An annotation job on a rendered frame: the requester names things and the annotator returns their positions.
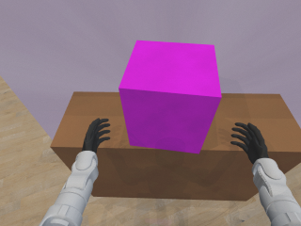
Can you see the carton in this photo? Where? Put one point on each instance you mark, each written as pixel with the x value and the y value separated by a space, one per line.
pixel 169 94

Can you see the pedestal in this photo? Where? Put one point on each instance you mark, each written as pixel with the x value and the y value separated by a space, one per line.
pixel 221 171

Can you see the robot left forearm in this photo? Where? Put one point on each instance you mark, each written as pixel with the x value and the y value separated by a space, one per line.
pixel 74 195

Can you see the left robot hand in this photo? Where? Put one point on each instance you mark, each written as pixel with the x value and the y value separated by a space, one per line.
pixel 92 140

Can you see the right robot hand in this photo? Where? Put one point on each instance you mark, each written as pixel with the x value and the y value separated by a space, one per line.
pixel 254 143

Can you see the robot right forearm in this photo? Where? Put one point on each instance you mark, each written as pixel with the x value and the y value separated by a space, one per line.
pixel 275 197

